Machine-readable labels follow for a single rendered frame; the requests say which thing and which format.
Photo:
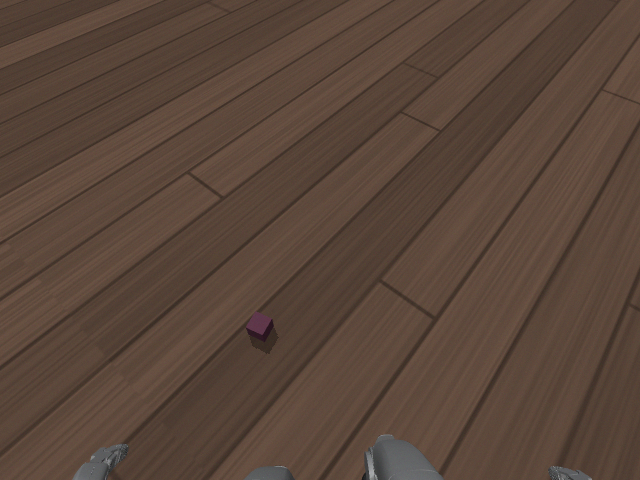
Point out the cube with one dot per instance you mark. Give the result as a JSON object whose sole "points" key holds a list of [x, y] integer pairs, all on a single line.
{"points": [[260, 326]]}

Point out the left robot hand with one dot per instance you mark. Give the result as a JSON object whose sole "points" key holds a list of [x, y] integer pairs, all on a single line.
{"points": [[102, 463]]}

